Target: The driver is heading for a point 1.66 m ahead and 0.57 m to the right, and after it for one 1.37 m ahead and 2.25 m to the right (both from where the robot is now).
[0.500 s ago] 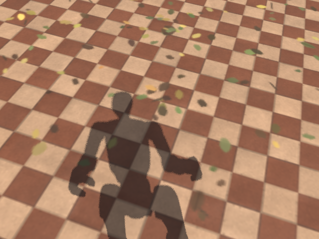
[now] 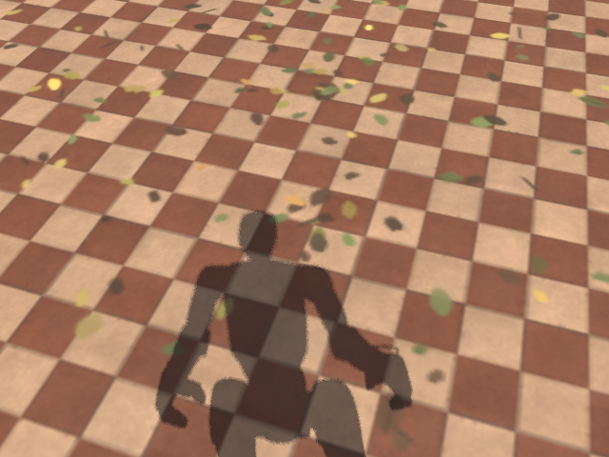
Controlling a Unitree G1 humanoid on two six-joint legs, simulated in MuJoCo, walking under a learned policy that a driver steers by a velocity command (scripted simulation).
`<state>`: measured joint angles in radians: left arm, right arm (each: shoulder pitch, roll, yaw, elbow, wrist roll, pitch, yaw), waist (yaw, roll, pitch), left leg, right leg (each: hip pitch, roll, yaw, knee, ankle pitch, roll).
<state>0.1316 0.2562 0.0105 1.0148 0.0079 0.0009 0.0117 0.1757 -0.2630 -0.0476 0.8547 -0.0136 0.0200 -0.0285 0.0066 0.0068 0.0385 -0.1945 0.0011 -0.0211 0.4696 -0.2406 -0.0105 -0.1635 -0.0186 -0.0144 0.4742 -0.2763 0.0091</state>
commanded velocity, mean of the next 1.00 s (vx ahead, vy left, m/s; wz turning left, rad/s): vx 0.10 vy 0.00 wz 0.01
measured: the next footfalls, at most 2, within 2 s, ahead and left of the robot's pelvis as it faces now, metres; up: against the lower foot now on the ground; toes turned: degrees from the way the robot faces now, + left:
right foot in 1.32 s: +0.45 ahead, -0.10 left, +0.00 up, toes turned -3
left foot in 1.86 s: +0.77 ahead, +0.12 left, +0.00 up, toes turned -9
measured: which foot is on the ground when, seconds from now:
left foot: down 0.00-1.00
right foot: down 0.00-0.86, up 0.88-1.00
